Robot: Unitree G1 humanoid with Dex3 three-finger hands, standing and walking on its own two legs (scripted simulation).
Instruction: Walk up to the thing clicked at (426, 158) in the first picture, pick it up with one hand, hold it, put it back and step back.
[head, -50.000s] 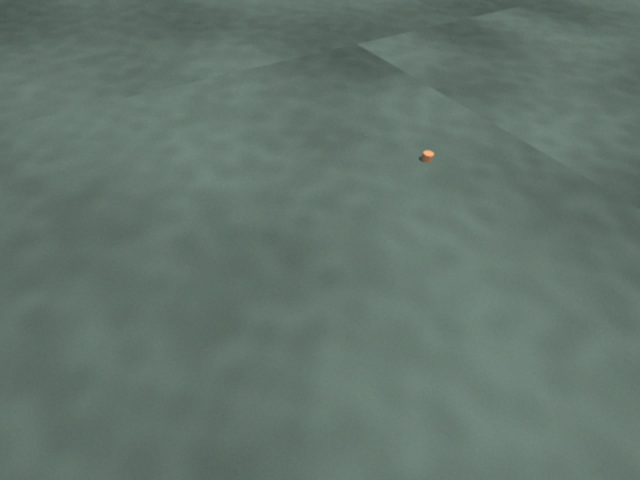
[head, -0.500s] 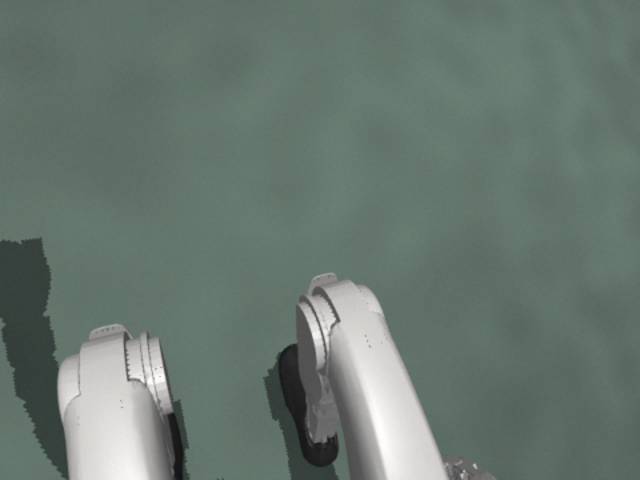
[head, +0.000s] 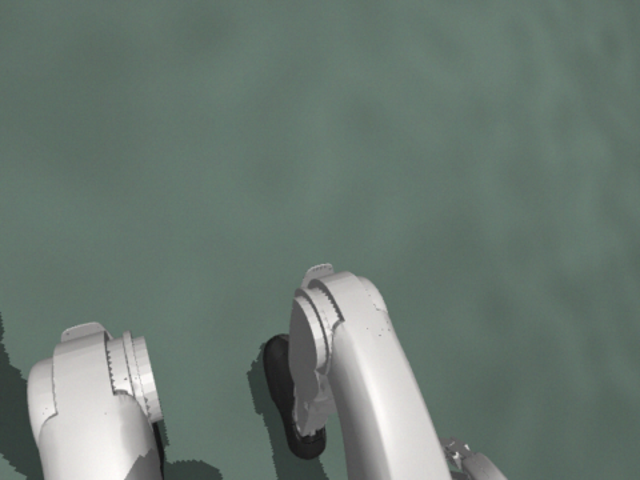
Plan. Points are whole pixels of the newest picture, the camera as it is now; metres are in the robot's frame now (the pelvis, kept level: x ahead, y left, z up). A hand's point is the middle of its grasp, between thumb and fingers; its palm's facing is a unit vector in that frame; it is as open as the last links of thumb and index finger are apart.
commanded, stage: rest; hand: left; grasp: from above
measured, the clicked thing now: out of the picture +0.49 +0.34 -0.23
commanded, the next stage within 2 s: open in 1.32 s
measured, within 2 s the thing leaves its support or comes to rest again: rests again in 0.96 s
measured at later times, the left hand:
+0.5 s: hand out of the picture +0.48 +0.32 -0.24, palm faces -0.46 -0.12 -0.88, open 6.7 cm
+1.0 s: hand out of the picture +0.48 +0.32 -0.26, palm faces -0.45 -0.11 -0.89, open 6.7 cm
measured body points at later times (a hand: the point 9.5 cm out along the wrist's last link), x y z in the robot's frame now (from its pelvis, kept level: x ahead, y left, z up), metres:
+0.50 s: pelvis +0.00 +0.00 -0.01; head +0.28 +0.11 +0.32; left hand +0.50 +0.32 -0.19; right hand +0.02 -0.26 -0.07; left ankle +0.07 +0.12 -0.29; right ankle +0.12 -0.13 -0.29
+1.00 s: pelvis +0.00 +0.01 -0.02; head +0.28 +0.13 +0.31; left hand +0.50 +0.32 -0.21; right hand +0.03 -0.25 -0.06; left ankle +0.07 +0.12 -0.29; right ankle +0.12 -0.12 -0.28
